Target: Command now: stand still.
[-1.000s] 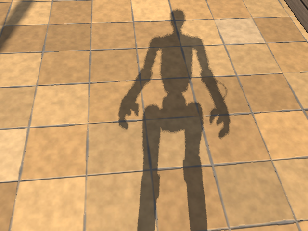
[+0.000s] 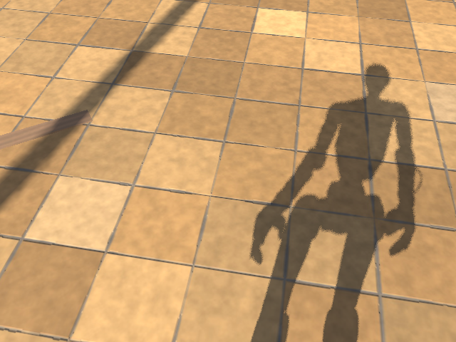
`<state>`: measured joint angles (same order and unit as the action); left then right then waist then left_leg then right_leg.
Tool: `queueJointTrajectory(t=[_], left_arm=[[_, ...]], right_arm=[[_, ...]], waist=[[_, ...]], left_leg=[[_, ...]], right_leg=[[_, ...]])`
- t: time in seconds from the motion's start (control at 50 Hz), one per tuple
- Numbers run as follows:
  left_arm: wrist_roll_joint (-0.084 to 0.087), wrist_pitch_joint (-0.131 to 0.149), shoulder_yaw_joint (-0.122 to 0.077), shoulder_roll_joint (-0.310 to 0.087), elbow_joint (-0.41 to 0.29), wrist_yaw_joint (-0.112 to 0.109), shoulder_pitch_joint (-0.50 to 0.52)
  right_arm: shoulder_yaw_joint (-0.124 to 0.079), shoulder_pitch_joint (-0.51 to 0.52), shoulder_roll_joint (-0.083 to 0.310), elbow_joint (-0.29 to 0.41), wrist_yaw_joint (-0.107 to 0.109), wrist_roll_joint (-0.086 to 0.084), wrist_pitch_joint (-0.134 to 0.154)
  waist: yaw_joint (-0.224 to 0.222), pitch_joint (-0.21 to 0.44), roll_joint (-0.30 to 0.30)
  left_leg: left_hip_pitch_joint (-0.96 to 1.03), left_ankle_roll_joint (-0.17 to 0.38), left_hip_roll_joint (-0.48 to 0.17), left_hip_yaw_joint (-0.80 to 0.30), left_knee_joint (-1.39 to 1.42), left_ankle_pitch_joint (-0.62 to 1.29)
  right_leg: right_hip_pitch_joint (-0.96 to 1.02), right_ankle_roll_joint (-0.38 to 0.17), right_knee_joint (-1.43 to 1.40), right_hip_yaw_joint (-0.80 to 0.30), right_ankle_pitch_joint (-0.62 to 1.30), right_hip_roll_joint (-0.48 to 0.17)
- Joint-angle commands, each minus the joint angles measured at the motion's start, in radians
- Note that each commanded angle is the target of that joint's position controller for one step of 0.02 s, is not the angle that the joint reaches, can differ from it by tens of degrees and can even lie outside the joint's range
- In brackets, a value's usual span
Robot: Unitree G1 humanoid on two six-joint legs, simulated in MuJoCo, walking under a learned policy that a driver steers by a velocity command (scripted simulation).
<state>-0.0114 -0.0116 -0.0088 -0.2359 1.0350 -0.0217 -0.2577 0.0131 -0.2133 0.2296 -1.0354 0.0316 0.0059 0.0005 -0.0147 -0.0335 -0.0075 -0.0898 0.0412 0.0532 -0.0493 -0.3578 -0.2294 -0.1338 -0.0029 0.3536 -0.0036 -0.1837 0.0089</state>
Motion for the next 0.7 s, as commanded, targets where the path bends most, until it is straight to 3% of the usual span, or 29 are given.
queueJointTrajectory(t=[0.02,0.26,0.54,0.56,0.62,0.66,0.68,0.7], left_arm=[[0.001,0.007,-0.011,-0.086,0.002,-0.004,-0.026],[0.002,0.008,0.004,-0.055,0.076,-0.01,-0.047],[0.003,0.011,0.012,-0.021,0.114,-0.017,-0.076],[0.001,0.01,0.013,-0.015,0.117,-0.017,-0.084],[-0.009,0.004,0.001,-0.028,0.097,-0.011,-0.076],[-0.022,0.008,0.004,0.005,0.063,0.001,-0.032],[-0.031,0.017,0.009,0.027,0.045,0.007,-0.016],[-0.034,0.029,0.007,0.022,0.026,0.01,0.007]], right_arm=[[-0.015,-0.016,0.108,0.009,0.004,0.0,0.01],[-0.001,-0.085,0.073,-0.057,0.007,0.001,0.011],[0.001,-0.134,0.034,-0.09,0.012,0.002,0.012],[0.002,-0.144,0.03,-0.094,0.012,0.003,0.011],[-0.025,-0.162,0.082,-0.086,0.009,0.006,-0.004],[-0.04,-0.224,0.097,-0.091,0.005,0.008,-0.008],[-0.049,-0.248,0.107,-0.096,0.005,0.01,-0.006],[-0.054,-0.254,0.103,-0.095,0.003,0.012,-0.001]], waist=[[0.001,-0.023,0.015],[0.006,-0.031,0.012],[0.009,-0.038,0.007],[0.011,-0.017,0.01],[0.02,-0.07,0.065],[0.053,-0.147,0.12],[0.059,-0.166,0.154],[0.064,-0.176,0.152]], left_leg=[[-0.097,0.025,-0.133,-0.122,0.093,0.092],[-0.101,0.024,-0.122,-0.107,0.08,0.099],[-0.097,0.023,-0.118,-0.095,0.059,0.124],[-0.091,0.026,-0.111,-0.095,0.07,0.038],[-0.15,0.082,-0.105,-0.151,0.088,-0.414],[-0.142,0.146,-0.196,-0.298,0.162,-0.616],[-0.117,0.183,-0.266,-0.382,0.203,-0.641],[-0.121,0.209,-0.308,-0.429,0.225,-0.601]], right_leg=[[0.031,-0.024,-0.035,-0.087,0.084,-0.088],[0.005,-0.025,-0.025,-0.086,0.077,-0.092],[-0.015,-0.028,-0.014,-0.086,0.083,-0.092],[-0.008,-0.03,-0.017,-0.081,0.016,-0.082],[-0.109,-0.057,0.09,-0.029,-0.327,-0.006],[-0.265,-0.064,0.218,0.01,-0.365,0.027],[-0.316,-0.063,0.294,0.051,-0.295,0.021],[-0.338,-0.065,0.344,0.049,-0.248,-0.006]])
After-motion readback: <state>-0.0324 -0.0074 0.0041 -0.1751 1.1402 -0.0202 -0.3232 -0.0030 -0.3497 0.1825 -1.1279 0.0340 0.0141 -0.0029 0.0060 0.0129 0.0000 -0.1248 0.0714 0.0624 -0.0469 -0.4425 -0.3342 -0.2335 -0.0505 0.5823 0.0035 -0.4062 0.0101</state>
